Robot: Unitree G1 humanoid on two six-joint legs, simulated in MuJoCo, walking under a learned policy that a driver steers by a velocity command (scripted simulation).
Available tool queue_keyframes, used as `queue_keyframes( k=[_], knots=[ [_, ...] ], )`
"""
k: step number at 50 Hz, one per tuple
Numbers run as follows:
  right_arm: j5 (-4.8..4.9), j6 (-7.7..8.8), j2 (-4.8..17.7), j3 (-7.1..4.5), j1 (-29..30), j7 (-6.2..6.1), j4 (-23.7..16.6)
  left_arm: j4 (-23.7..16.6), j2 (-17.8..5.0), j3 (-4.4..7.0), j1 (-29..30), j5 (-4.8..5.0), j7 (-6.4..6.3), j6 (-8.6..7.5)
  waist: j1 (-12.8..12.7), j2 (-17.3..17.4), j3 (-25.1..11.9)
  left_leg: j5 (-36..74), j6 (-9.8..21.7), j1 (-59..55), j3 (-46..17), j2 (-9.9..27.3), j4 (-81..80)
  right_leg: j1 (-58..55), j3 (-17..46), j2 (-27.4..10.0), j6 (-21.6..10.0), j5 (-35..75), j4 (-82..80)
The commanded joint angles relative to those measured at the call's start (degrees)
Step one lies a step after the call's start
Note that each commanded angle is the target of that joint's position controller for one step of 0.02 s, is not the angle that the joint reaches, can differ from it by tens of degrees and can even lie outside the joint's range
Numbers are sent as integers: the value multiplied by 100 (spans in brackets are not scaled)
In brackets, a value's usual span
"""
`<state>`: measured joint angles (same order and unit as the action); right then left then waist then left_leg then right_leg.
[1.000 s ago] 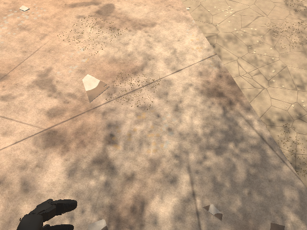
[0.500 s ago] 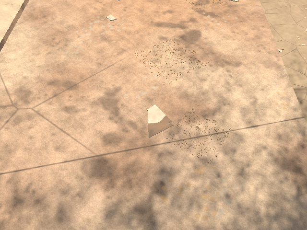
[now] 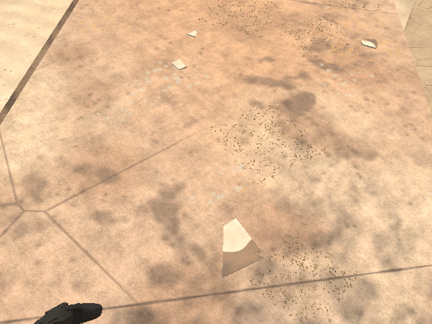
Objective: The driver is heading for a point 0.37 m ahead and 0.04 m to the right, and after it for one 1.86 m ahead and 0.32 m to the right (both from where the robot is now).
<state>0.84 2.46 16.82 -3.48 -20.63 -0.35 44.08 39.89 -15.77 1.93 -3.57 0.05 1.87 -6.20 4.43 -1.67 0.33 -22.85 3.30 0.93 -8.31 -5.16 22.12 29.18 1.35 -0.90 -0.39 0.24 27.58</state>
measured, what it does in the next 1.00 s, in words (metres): walks ahead: right foot, then left foot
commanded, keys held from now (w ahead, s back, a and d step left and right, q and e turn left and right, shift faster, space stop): w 0.24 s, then no key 0.76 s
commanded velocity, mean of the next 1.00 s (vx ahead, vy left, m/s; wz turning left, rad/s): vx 0.23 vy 0.00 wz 0.04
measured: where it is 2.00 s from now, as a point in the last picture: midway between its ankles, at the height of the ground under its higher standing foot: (215, 291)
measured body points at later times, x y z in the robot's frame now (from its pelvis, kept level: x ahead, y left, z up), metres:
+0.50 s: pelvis +0.26 +0.00 +0.00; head +0.29 +0.00 +0.45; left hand +0.27 +0.28 -0.13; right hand +0.48 -0.23 -0.08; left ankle +0.39 +0.11 -0.73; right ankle +0.14 -0.12 -0.73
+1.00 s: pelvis +0.35 -0.01 +0.00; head +0.36 -0.02 +0.45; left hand +0.41 +0.25 -0.13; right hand +0.46 -0.26 -0.13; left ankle +0.39 +0.11 -0.73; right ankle +0.33 -0.14 -0.73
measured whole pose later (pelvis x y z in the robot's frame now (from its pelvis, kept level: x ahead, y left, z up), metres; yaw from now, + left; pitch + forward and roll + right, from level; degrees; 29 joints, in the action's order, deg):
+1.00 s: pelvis +0.35 -0.01 +0.00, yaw +0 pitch -1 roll +0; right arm -0.7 0.1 12.9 -2.0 -9.5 -0.9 51.7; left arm 54.2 -13.1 1.3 -14.1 -0.6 -1.7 -0.9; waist -0.1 0.5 1.1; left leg -11.2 0.4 16.8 0.5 -0.5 28.7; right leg 12.1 0.8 -1.8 1.4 -18.1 30.9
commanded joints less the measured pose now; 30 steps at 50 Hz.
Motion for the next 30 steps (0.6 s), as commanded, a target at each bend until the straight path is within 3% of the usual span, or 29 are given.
queue_keyframes(
  k=[1, 2, 3, 4, 5, 6, 7, 8, 10, 13, 16, 18, 21, 23, 24, 25, 26, 27, 28, 29, 30],
  knots=[
    [-39, 1, 730, -161, 79, -27, -280, -146, -1011, 381, -906, -49, -44, -141, -769, 648, -745, 4104, 479, 371, -523, 1175, 1294, -1893, 60, -171, -512, -23, -39],
    [-154, 28, 439, -40, -186, -38, -407, -50, -1418, 476, -1809, -106, -62, -135, -973, -166, -1677, 2568, 209, 1563, -150, 617, 3051, -3709, 1413, -1223, -1043, 81, 165],
    [2, 119, 125, 50, -856, -15, -382, 205, -1552, 535, -2179, -41, 1, -66, -748, -1792, -2099, -913, -137, 3457, 98, -107, 4680, -5029, 3895, -2125, -1806, -1445, -656],
    [78, 158, 679, -43, -421, 2, -348, 168, -1026, 396, -2092, 109, 9, -48, -958, -986, -1526, -922, -116, 4151, -262, 239, 5188, -4751, 4037, -2034, -1597, -2701, -999],
    [103, 180, 848, -96, 237, 19, -501, 115, -820, 326, -1695, 86, -25, -11, -986, -486, -765, -373, -100, 4373, -51, 505, 5164, -4018, 3212, -1841, -1364, -2600, -1106],
    [38, 198, 779, -79, 580, 17, -584, 65, -764, 281, -1386, 10, -35, 24, -866, -105, -346, 54, -117, 4239, 171, 741, 4917, -3295, 2625, -1609, -1277, -1939, -1234],
    [-34, 210, 707, -95, 693, 25, -617, 62, -663, 242, -1203, -34, -34, 34, -729, -53, -98, 342, -149, 4091, 226, 910, 4570, -2807, 2244, -1416, -1266, -1370, -1371],
    [-39, 200, 618, -97, 586, 39, -603, 64, -599, 208, -1126, -79, -40, 20, -580, -223, -105, 520, -175, 3790, 244, 1036, 4362, -2521, 1964, -1270, -1232, -942, -1486],
    [-27, 153, 427, -63, 418, 44, -545, 132, -589, 202, -1133, -19, -41, -9, -467, -365, -155, 589, -263, 3578, 369, 1104, 3995, -2297, 1545, -1142, -1294, -380, -1667],
    [-87, 129, 274, 0, 864, 26, -689, 258, -815, 259, -1191, 8, -93, 3, -505, -218, 55, 1116, -441, 3738, 523, 1156, 3086, -2132, 1032, -1112, -1353, 709, -1841],
    [-114, 188, 102, 67, 1254, 59, -734, 394, -886, 266, -1268, 15, -155, 98, -611, -236, -12, 2162, -482, 3083, 771, 920, 1828, -1958, 221, -750, -1065, 2242, -1606],
    [-92, 218, 114, 60, 1536, 104, -773, 546, -905, 259, -1538, 42, -183, 154, -760, -272, -125, 2841, -465, 2739, 826, 727, 1321, -2091, 125, -724, -974, 2238, -1480],
    [-99, 242, 241, 10, 1724, 179, -841, 680, -922, 256, -1586, 73, -212, 252, -735, -341, -155, 2760, -290, 2588, 684, 634, 835, -2489, 298, -913, -875, 2031, -1094],
    [-158, 262, 402, -64, 1394, 196, -739, 705, -964, 271, -1391, 91, -239, 308, -453, -330, -295, 2720, -107, 2103, 676, 566, 457, -2617, 385, -930, -714, 2013, -556],
    [-209, 275, 525, -121, 986, 170, -579, 706, -903, 251, -1359, 81, -247, 319, -270, -223, -497, 3162, 16, 1461, 764, 499, 176, -2547, 311, -713, -572, 2119, -31],
    [-269, 285, 882, -199, 586, 117, -523, 658, -727, 182, -1508, -31, -248, 288, -188, 229, -993, 5360, 274, 385, 283, 1109, 418, -2080, 109, -374, -305, 1278, 863],
    [-386, 208, 1008, -179, 407, 65, -553, 743, -243, 12, -2328, -128, -206, 242, -442, 1321, -1809, 7193, 1236, -1421, -1068, 2465, 859, -650, 8, 130, 76, -1753, 2491],
    [-257, 118, 502, -56, 253, 82, -466, 909, -316, -18, -2538, -25, -168, 290, -319, 1516, -2434, 6676, 1685, -1567, -1739, 2844, 689, -330, 369, 214, 245, -4086, 3296],
    [-141, 52, 379, -9, 443, 122, -442, 868, -738, 98, -2167, 75, -160, 378, -261, 1046, -1984, 5164, 1481, -956, -1595, 2542, 365, -128, 501, 10, 295, -4096, 3563],
    [-119, 15, 326, 18, 862, 131, -463, 780, -746, 126, -1738, 104, -211, 489, -342, 735, -1349, 4011, 1218, -295, -1323, 2299, 94, 74, 372, -133, 345, -3839, 3521],
    [-138, -4, 295, 48, 1249, 138, -482, 760, -689, 137, -1542, 59, -269, 614, -453, 634, -887, 3151, 1071, 460, -1107, 2160, -192, -1, 331, -260, 400, -3592, 3219]
  ],
)
Velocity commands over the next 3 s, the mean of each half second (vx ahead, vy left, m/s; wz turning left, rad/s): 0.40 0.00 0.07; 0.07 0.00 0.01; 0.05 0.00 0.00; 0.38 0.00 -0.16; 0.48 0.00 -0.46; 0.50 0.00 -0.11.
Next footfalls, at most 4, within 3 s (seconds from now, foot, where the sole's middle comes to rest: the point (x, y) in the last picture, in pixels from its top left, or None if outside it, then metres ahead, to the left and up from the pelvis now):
0.02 right None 0.18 -0.12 -0.77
0.48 left None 0.43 0.11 -0.77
0.78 right None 0.37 -0.14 -0.77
2.08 right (242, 228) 0.80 -0.14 -0.77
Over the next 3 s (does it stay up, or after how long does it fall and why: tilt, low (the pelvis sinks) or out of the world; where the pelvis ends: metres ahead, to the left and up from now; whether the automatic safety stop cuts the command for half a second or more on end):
stays up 1.15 -0.14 0.01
